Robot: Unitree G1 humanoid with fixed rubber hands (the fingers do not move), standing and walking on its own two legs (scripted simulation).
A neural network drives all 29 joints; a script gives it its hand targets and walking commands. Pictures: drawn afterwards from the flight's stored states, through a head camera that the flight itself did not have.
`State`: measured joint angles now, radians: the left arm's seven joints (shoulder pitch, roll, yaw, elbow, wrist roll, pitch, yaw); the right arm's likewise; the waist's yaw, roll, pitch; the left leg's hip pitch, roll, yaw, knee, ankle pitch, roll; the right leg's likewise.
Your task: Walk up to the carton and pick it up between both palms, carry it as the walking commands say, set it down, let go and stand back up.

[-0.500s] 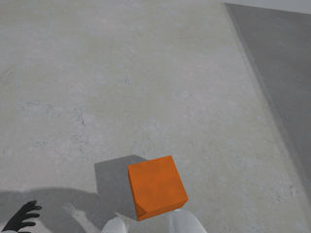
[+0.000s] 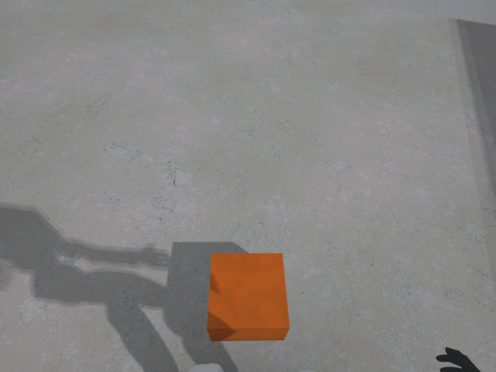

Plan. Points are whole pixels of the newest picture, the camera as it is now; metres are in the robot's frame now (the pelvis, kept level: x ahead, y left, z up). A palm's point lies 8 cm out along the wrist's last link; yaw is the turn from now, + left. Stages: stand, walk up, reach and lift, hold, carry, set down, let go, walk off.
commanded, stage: walk up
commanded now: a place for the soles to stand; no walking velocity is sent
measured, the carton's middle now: (247, 296) +0.46 +0.03 -0.65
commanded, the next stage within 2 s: stand in 1.56 s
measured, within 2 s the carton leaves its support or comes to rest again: neither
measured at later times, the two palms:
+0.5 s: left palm out of the picture +0.03 +0.33 -0.07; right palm out of the picture +0.16 -0.31 -0.07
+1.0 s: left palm out of the picture +0.10 +0.35 -0.07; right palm (438, 344) +0.19 -0.28 -0.06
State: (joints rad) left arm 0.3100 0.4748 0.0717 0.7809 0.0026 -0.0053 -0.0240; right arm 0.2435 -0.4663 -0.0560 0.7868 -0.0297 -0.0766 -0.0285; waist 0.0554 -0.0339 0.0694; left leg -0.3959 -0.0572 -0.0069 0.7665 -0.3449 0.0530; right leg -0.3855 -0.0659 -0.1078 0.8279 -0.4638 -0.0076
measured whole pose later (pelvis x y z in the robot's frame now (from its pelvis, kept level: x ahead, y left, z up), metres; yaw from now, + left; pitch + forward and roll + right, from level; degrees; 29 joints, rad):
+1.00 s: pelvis +0.03 +0.02 +0.03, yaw +8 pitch -2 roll -1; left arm 0.06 0.42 0.02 1.01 0.01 -0.01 -0.01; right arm 0.07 -0.41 -0.01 1.04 -0.01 -0.05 -0.01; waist 0.01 -0.01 0.05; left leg -0.22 -0.02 -0.02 0.48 -0.23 0.02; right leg -0.11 -0.03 -0.13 0.42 -0.28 0.00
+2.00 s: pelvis +0.01 +0.02 +0.02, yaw +2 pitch +0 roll +0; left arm 0.07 0.33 0.20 0.50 0.08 0.28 -0.07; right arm 0.06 -0.31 -0.14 0.53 -0.07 0.27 0.07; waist 0.04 -0.03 0.19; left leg -0.33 0.01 0.07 0.61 -0.27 0.02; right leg -0.30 -0.02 -0.01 0.62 -0.33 0.00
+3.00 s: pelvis -0.05 +0.01 -0.08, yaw +3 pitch +37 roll +0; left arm -1.03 0.35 0.27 0.91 -0.04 0.22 -0.02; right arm -1.04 -0.37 -0.26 0.92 0.05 0.21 0.04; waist 0.00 -0.01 0.02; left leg -1.41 0.01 0.04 1.05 -0.28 0.02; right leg -1.38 0.00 0.01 1.09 -0.36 0.00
